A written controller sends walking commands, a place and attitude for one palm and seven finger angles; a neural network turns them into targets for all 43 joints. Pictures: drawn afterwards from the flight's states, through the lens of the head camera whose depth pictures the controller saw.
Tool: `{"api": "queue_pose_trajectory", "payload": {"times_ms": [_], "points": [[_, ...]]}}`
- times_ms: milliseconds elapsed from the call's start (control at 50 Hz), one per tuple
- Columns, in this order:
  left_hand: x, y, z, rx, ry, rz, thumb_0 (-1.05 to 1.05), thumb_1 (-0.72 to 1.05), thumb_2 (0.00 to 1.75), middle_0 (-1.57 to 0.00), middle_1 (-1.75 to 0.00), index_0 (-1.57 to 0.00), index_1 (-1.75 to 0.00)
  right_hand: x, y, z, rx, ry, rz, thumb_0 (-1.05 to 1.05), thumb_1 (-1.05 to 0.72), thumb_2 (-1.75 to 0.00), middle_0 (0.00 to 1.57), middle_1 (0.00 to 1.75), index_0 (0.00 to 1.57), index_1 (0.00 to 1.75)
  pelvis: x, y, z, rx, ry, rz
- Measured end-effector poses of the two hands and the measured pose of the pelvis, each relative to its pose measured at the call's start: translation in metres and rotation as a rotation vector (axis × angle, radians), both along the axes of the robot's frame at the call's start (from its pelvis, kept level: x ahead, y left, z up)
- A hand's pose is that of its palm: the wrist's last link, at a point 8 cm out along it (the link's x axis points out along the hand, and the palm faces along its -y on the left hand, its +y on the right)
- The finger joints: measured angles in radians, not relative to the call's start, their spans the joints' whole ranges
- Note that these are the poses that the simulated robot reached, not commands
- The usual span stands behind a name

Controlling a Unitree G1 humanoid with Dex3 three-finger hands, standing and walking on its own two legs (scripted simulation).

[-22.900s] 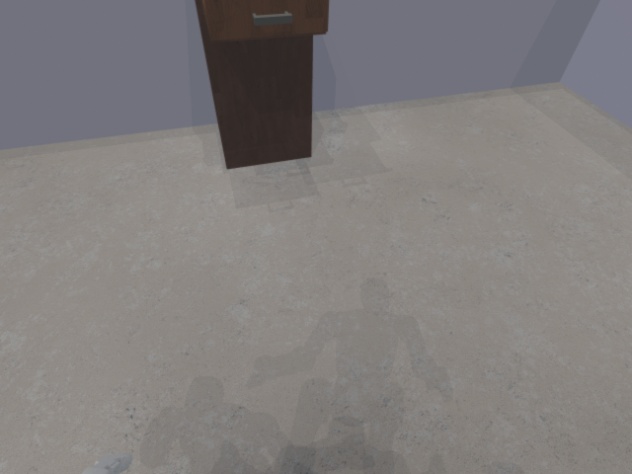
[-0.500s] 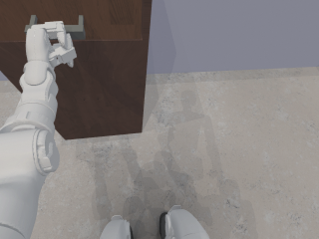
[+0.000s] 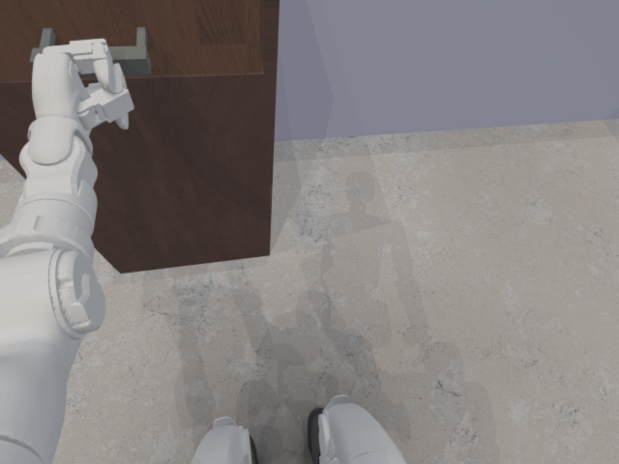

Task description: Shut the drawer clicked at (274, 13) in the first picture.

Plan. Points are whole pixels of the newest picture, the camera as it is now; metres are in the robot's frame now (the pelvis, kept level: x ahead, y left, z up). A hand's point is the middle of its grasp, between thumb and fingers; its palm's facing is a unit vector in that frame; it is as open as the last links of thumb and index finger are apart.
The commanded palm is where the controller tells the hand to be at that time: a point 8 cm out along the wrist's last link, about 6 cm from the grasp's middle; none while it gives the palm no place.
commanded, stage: pull the fist back off the drawer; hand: left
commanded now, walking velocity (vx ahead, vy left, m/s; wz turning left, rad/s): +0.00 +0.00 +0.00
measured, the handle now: (95, 49) +0.63 +0.19 +0.10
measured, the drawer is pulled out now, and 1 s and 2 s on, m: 0.00 0.00 0.00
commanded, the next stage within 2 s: draw the hand back to the body in 0.28 s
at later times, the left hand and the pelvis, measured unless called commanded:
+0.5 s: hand (108, 99) +0.53 +0.16 +0.11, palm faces +0.04 -1.00 -0.02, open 3.2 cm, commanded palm +0.48 +0.20 +0.12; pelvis +0.05 +0.00 +0.02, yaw -2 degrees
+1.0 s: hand (25, 207) +0.36 +0.19 +0.17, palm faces +0.13 -0.98 -0.17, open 3.3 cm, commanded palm +0.33 +0.24 +0.17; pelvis +0.04 -0.01 +0.05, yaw +0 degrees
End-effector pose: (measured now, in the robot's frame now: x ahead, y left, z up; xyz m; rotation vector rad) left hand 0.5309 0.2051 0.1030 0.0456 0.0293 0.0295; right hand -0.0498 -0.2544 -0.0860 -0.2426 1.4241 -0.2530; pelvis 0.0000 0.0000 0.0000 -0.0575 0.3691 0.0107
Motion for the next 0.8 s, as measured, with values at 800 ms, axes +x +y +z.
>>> {"api": "queue_pose_trajectory", "payload": {"times_ms": [800], "points": [[-0.132, 0.029, 0.040, -0.005, -0.086, 0.019, 0.02, 0.90, 0.90, -1.40, -1.60, -1.41, -1.60, 0.217, 0.006, 0.031, 0.089, -0.507, 0.108, 0.01, -0.91, -0.89, 0.20, 0.30, 0.20, 0.30, 0.057, -0.002, 0.040, 0.027, -0.221, -0.012]]}}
